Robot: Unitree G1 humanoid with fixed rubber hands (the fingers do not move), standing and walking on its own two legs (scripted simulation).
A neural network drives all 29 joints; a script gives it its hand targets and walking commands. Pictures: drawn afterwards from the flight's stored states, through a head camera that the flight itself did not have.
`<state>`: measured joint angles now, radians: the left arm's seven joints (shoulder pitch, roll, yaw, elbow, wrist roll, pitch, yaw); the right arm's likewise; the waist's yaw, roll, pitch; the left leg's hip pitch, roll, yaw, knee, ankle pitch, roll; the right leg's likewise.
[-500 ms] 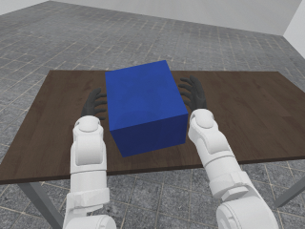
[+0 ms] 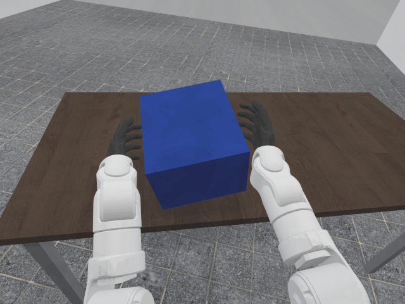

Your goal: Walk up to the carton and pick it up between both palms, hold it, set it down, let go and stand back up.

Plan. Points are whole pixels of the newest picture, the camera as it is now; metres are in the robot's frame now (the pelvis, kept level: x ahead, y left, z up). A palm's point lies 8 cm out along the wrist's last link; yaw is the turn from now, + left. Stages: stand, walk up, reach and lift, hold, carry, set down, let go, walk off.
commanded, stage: hold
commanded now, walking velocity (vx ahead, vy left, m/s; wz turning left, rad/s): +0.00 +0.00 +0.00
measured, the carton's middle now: (192, 143) +0.43 +0.01 +0.12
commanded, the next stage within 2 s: none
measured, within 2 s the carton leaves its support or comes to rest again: neither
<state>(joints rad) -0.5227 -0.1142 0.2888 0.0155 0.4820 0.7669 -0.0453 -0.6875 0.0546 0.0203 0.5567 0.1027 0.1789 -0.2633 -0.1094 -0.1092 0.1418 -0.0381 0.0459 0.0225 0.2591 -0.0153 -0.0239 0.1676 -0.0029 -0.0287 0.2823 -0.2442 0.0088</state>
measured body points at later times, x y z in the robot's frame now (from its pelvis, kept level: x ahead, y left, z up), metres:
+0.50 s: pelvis +0.00 +0.00 +0.00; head -0.03 +0.04 +0.45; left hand +0.37 +0.14 +0.15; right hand +0.37 -0.13 +0.18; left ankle +0.10 +0.14 -0.74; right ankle -0.04 -0.12 -0.74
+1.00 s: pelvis +0.00 +0.00 +0.00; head -0.03 +0.04 +0.45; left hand +0.37 +0.15 +0.15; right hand +0.38 -0.12 +0.18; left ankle +0.10 +0.14 -0.74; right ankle -0.04 -0.12 -0.74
